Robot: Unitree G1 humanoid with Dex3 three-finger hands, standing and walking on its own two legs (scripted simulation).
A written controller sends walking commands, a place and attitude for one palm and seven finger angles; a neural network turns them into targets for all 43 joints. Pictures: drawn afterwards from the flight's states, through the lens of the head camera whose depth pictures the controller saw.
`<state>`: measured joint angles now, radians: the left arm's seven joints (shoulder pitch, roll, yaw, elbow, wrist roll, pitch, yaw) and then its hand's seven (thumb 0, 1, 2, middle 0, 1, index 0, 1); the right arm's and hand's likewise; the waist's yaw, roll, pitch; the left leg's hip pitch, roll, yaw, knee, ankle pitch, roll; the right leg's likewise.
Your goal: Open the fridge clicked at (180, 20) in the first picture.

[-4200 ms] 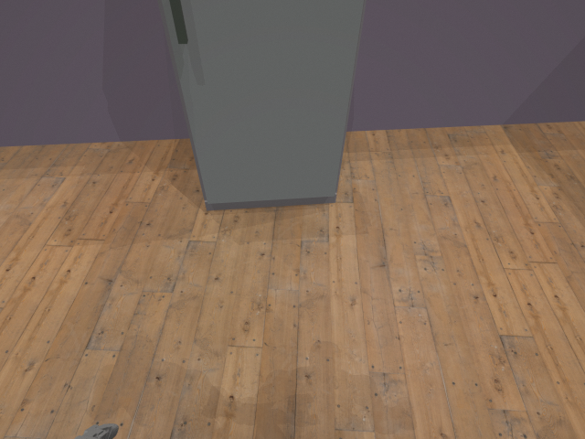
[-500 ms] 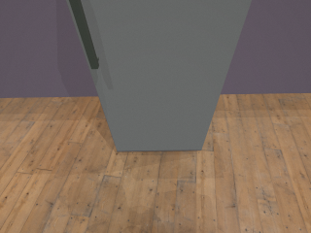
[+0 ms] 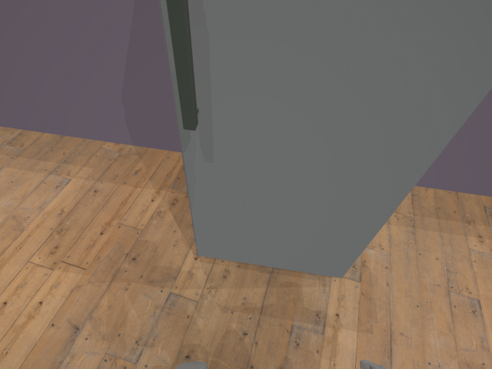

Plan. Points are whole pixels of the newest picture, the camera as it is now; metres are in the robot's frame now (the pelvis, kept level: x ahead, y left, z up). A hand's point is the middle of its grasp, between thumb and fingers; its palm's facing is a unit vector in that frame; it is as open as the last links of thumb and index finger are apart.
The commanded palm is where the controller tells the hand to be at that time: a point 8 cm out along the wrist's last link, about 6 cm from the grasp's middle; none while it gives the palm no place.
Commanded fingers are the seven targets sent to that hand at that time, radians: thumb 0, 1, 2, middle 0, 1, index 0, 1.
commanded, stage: come to a stop and stand still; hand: left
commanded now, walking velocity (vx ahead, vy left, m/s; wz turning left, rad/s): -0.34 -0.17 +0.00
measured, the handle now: (186, 45) +0.57 +0.18 +0.22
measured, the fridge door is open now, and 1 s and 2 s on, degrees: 0 0 0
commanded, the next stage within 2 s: look again from close up in 1.86 s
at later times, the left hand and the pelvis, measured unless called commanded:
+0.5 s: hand out of the picture +0.11 +0.16 -0.15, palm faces -0.03 -0.97 -0.25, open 7.3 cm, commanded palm none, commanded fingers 0.00 0.90 0.90 -0.20 -0.30 -0.20 -0.30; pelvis +0.03 -0.02 +0.01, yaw -2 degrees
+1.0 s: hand out of the picture +0.01 +0.16 -0.16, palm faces -0.01 -0.97 -0.23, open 7.3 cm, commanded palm none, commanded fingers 0.00 0.90 0.90 -0.20 -0.30 -0.20 -0.30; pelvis +0.01 -0.02 +0.01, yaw -2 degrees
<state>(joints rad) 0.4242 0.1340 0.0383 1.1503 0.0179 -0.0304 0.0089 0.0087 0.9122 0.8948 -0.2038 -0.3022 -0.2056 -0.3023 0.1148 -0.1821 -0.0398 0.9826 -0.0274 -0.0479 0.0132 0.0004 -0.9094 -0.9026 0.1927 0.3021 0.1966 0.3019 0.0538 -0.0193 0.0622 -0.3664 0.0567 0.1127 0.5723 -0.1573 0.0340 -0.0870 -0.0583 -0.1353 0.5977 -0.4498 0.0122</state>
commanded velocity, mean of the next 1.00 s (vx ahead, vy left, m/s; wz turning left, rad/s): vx -0.06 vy -0.03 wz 0.00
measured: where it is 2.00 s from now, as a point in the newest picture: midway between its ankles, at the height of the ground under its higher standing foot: outside the picture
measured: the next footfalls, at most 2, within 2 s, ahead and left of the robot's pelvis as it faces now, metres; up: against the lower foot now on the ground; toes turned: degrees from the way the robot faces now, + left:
right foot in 0.40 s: +0.08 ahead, -0.13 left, +0.00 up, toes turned -7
